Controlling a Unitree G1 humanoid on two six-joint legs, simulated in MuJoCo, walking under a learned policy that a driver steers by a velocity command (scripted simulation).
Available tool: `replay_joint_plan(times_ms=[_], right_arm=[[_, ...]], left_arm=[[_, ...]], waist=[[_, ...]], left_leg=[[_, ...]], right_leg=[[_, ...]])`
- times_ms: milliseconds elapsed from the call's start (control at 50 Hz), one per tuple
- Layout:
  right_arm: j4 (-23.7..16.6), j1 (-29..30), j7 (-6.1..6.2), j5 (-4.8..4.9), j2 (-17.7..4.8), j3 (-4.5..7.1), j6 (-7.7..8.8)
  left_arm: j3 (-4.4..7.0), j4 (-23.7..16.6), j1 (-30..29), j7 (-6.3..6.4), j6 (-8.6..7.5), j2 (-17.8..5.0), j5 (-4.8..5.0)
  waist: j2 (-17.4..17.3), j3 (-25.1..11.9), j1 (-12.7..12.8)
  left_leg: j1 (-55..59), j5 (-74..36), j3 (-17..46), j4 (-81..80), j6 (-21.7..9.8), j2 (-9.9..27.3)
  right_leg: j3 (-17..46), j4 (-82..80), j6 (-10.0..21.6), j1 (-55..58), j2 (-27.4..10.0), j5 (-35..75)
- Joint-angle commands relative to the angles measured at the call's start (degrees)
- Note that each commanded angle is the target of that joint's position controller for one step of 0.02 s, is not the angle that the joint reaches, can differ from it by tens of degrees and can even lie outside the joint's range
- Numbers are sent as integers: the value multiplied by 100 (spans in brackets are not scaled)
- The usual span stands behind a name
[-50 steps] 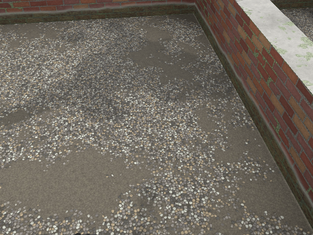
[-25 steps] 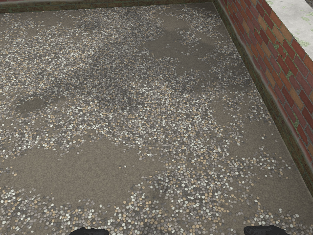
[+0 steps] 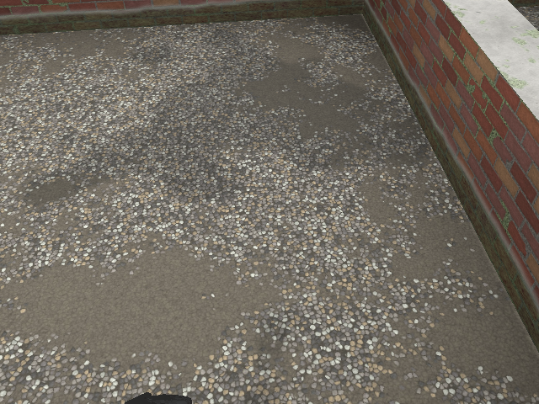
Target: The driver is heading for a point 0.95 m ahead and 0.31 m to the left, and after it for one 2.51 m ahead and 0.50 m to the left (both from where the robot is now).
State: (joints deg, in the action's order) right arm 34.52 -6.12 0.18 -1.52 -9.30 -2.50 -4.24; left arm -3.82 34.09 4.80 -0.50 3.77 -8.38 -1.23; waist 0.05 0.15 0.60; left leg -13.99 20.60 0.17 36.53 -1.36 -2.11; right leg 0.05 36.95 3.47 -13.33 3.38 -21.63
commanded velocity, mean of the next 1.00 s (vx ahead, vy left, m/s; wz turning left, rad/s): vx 0.38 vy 0.00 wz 0.00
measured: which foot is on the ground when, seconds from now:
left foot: down 0.00-1.00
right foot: down 0.00-1.00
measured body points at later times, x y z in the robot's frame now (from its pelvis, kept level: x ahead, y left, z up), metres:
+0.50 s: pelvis +0.00 -0.01 +0.00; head -0.01 -0.01 +0.45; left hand +0.20 +0.18 -0.07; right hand +0.21 -0.20 -0.08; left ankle -0.01 +0.11 -0.72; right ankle -0.02 -0.08 -0.72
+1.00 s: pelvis +0.01 -0.02 +0.02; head +0.01 -0.03 +0.47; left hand +0.16 +0.18 -0.08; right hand +0.18 -0.22 -0.09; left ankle -0.01 +0.11 -0.72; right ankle -0.02 -0.08 -0.72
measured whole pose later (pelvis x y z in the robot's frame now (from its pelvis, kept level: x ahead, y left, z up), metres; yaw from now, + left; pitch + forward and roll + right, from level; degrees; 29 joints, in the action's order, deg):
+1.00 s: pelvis +0.01 -0.02 +0.02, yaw +1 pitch +0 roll +0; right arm 39.9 -7.5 0.3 -1.2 -9.3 -2.0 -4.8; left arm -4.0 38.3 9.8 -1.8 1.9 -8.2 -0.7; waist -0.5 -0.5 0.9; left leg -8.1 12.5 2.4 20.4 0.7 -0.4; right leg -1.2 19.3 5.2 -6.6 4.7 -12.9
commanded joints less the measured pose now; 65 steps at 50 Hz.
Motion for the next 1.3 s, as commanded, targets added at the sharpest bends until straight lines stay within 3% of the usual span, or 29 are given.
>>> replay_joint_plan(times_ms=[20, 60, 80, 100, 120, 160, 180, 200, 220, 260, 280, 320, 360, 380, 420, 480, 500, 540, 560, 620, 720, 840, 1120, 1140, 1160, 1180, 1200, 1240, 1300], right_arm=[[-592, 640, 0, -11, -416, 121, 57], [-589, 640, 14, -24, -389, 129, 64], [-475, 381, 34, -31, -335, 130, 118], [-499, 484, 26, -24, -296, 104, 122], [-628, 802, 12, 14, -362, 102, 65], [-604, 735, 3, -14, -379, 130, 39], [-481, 441, 18, -32, -308, 123, 95], [-494, 514, 15, -28, -275, 100, 115], [-624, 837, 8, 10, -351, 104, 69], [-600, 777, 8, -13, -369, 131, 48], [-473, 478, 25, -29, -297, 124, 102], [-617, 868, 12, 11, -337, 103, 72], [-591, 797, 10, -15, -355, 130, 49], [-462, 494, 28, -29, -288, 123, 103], [-606, 877, 15, 8, -329, 104, 73], [-578, 780, 17, -25, -327, 127, 48], [-445, 488, 36, -32, -277, 126, 108], [-460, 617, 27, -24, -263, 102, 123], [-590, 898, 14, 11, -335, 105, 70], [-513, 642, 12, -47, -305, 104, 42], [-414, 681, -1, -42, -186, 38, -6], [-63, 325, 4, -17, -367, 112, 10], [165, 6, 68, 48, -432, 180, 26], [141, -338, 91, -195, -628, 49, 54], [192, -475, 88, -188, -574, 54, 89], [80, -394, 47, -73, -793, 61, 139], [94, -475, 32, -51, -780, 42, 174], [216, -697, 28, -118, -642, -30, 202], [131, -559, 40, -88, -772, -29, 207]], left_arm=[[83, -590, -548, -51, -132, -297, -59], [89, -569, -511, -48, -176, -302, -55], [102, -456, -279, 46, -163, -351, 46], [100, -509, -488, 64, -127, -381, 77], [78, -680, -806, -19, -123, -343, 21], [70, -622, -544, -57, -151, -285, -38], [84, -490, -263, 29, -146, -329, 41], [87, -534, -439, 49, -132, -361, 67], [68, -704, -759, -29, -139, -331, 15], [64, -645, -514, -61, -167, -282, -39], [78, -510, -229, 27, -160, -326, 42], [61, -726, -732, -31, -148, -320, 14], [57, -665, -491, -63, -175, -270, -40], [73, -526, -203, 25, -167, -315, 42], [57, -743, -710, -32, -154, -309, 13], [54, -668, -443, -65, -194, -257, -43], [72, -533, -174, 27, -190, -305, 47], [80, -619, -433, 57, -133, -355, 82], [50, -777, -715, -30, -141, -302, 27], [28, -628, -283, -74, -202, -229, -55], [-59, -522, -271, -89, -228, -95, -48], [34, -201, 60, -117, -285, -318, 2], [130, 38, 230, -105, -231, -435, 73], [198, 294, 1072, -115, -146, -842, -81], [234, 372, 995, -94, -91, -913, -40], [267, 210, 752, -51, -39, -1092, 39], [255, 210, 721, 3, 4, -1043, 20], [168, 283, 837, 48, 87, -684, -122], [184, 338, 1024, -16, 85, -764, -125]], waist=[[45, -470, 92], [17, -638, 81], [18, -971, -36], [113, -514, -79], [113, -120, 15], [44, -466, 80], [67, -848, -31], [131, -499, -68], [95, -124, 25], [19, -467, 89], [50, -849, -20], [91, -127, 35], [25, -477, 97], [60, -860, -10], [98, -137, 42], [50, -566, 100], [64, -953, -6], [167, -368, -46], [118, -64, 43], [33, -547, 92], [14, -372, 47], [61, -400, 1], [49, -534, 32], [-7, -465, 123], [65, -319, -16], [150, -290, 8], [212, -540, -6], [85, -715, 46], [-64, -142, 91]], left_leg=[[362, -1886, 471, -292, -53, 374], [453, -1894, 456, -270, -52, 373], [702, -727, 347, -328, -43, 251], [489, -555, 321, -371, -22, 217], [197, -1541, 414, -334, -2, 318], [365, -1732, 444, -246, -17, 339], [639, -650, 353, -306, -17, 239], [482, -529, 335, -352, -6, 215], [200, -1527, 425, -320, 9, 314], [364, -1728, 455, -237, -10, 340], [636, -650, 364, -294, -11, 237], [193, -1524, 430, -308, 16, 310], [358, -1724, 457, -223, 0, 333], [630, -650, 370, -281, -2, 231], [186, -1522, 432, -295, 25, 303], [386, -1749, 455, -201, 14, 332], [652, -639, 373, -271, 6, 223], [380, -458, 349, -320, 25, 184], [144, -1482, 428, -276, 43, 286], [367, -1550, 536, -333, -4, 355], [446, -1210, 723, -972, 55, 467], [809, -1532, 821, -1579, 64, 596], [752, -1769, 715, -1715, 90, 657], [772, -1574, 807, -1674, -193, 610], [561, -1536, 811, -1769, -191, 667], [374, -1914, 829, -1693, -139, 698], [312, -1923, 813, -1662, -102, 717], [155, -1387, 803, -1741, -101, 675], [118, -1171, 825, -1821, -146, 654]], right_leg=[[397, -492, 23, -286, -490, 2019], [407, -480, 27, -218, -501, 2081], [657, -745, 49, -98, -536, 1223], [732, -854, 72, -300, -566, 1084], [495, -603, 57, -448, -551, 1964], [432, -534, 39, -338, -531, 2052], [682, -799, 59, -217, -555, 1167], [753, -889, 83, -346, -577, 1023], [510, -629, 66, -467, -559, 1923], [441, -550, 48, -346, -539, 2038], [684, -812, 65, -222, -563, 1162], [509, -639, 72, -464, -564, 1927], [438, -555, 55, -338, -545, 2055], [680, -814, 71, -211, -570, 1189], [506, -642, 80, -451, -571, 1948], [426, -543, 61, -307, -548, 2095], [681, -800, 83, -148, -584, 1241], [796, -962, 117, -393, -637, 999], [521, -668, 97, -493, -595, 1940], [502, -662, 90, -254, -584, 1962], [665, -1260, 45, -157, -723, 1845], [792, -1892, 80, 413, -829, 2473], [770, -2055, 165, 891, -912, 3264], [1207, -2424, 287, 1095, -1047, 4065], [1167, -2391, 324, 1322, -1100, 4411], [1231, -2318, 226, 1502, -1193, 5361], [1190, -2239, 220, 1803, -1193, 5581], [1002, -2292, 354, 2075, -980, 4254], [1045, -2559, 394, 1401, -865, 3063]])
Velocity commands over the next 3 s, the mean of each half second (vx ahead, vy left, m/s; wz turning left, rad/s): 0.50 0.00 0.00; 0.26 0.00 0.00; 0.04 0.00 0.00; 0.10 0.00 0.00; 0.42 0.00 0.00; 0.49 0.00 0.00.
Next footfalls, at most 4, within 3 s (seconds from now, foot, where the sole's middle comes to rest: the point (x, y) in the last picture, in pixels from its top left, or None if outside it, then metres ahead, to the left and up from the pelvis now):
none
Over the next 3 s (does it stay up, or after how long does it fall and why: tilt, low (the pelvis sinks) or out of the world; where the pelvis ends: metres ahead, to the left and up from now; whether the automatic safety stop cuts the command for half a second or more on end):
stays up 0.00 -0.01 0.00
